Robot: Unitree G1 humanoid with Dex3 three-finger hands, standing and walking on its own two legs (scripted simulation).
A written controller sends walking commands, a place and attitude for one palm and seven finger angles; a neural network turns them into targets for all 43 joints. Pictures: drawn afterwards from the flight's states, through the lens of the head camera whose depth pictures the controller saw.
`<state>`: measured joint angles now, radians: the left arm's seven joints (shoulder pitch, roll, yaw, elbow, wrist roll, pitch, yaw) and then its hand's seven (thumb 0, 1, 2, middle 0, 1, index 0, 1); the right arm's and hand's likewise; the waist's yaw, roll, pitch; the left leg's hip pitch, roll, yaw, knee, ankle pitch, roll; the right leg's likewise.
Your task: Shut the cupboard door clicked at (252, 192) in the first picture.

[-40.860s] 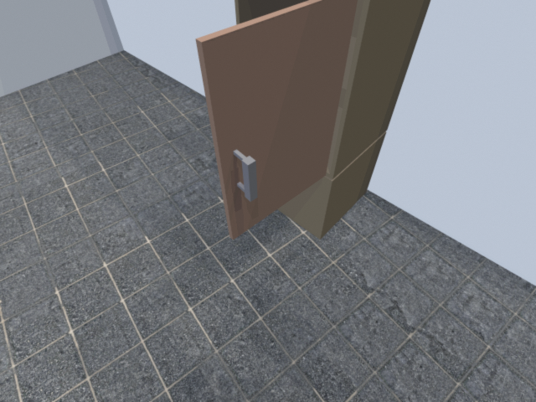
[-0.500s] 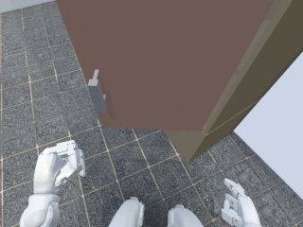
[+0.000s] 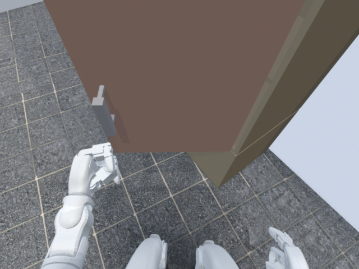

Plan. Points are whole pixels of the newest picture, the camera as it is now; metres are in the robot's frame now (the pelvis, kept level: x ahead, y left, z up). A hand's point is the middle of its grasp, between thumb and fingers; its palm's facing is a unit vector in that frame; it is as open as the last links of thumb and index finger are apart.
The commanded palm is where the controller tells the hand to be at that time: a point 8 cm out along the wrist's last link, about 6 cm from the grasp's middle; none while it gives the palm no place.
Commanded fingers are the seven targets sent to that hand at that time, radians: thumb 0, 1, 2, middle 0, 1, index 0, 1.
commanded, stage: bring the fist close to the handle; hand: left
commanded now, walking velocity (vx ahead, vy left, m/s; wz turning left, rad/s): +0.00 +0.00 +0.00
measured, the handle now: (106, 111) +0.46 +0.21 +0.03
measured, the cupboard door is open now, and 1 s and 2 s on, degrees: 55 55 43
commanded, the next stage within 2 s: push the door shut along its arc in 0.70 s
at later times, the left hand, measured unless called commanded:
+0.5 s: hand (116, 148) +0.36 +0.16 +0.03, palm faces +0.10 -0.99 -0.04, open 3.1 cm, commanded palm +0.33 +0.21 +0.04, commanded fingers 0.00 0.90 0.90 -1.30 -1.50 -1.30 -1.50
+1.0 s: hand (112, 145) +0.37 +0.17 +0.03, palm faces +0.04 -1.00 -0.04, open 3.1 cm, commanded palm +0.36 +0.22 +0.04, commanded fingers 0.00 0.90 0.90 -1.30 -1.50 -1.30 -1.50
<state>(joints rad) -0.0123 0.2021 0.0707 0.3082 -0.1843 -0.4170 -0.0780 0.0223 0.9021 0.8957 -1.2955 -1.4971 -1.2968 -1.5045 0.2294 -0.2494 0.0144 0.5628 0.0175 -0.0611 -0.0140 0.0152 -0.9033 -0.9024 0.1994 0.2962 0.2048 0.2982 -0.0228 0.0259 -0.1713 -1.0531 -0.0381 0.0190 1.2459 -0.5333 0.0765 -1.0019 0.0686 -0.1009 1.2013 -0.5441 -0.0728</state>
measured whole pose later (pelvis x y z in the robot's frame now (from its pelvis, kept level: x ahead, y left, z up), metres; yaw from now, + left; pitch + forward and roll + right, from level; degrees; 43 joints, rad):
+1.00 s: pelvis +0.00 +0.01 +0.00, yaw -1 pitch +20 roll -3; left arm -0.31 0.24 0.15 0.67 -0.17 -0.52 -0.10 0.02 0.90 0.90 -1.30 -1.50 -1.30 -1.50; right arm 0.24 -0.25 0.00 0.61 0.02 -0.01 0.00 0.01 -0.90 -0.90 0.20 0.30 0.20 0.30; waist -0.04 0.02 -0.17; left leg -1.05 -0.04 0.03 1.22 -0.52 0.09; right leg -1.01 0.07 -0.09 1.18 -0.52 -0.06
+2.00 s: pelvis -0.01 +0.00 -0.02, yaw -2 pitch +27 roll -3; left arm -0.93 0.46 0.28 1.20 -0.10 -0.46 -0.32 0.02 0.90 0.90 -1.29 -1.50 -1.30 -1.50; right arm 0.35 -0.28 0.03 0.64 0.02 0.03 0.03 0.01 -0.90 -0.90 0.20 0.30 0.20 0.30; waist -0.19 0.05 -0.17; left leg -1.25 0.00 0.03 1.32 -0.53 0.07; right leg -1.20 0.10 -0.10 1.26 -0.53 -0.08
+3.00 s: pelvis -0.01 +0.01 -0.04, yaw -4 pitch +33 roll -6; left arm -1.19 0.40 0.34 1.24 0.03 -0.34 0.19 0.03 0.91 0.92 -1.29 -1.50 -1.29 -1.50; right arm 0.45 -0.24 0.03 0.66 -0.09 -0.03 0.12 0.01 -0.90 -0.90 0.20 0.30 0.20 0.30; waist -0.25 0.08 -0.16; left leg -1.42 0.00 0.01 1.38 -0.54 0.08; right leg -1.36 0.10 -0.12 1.29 -0.52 -0.06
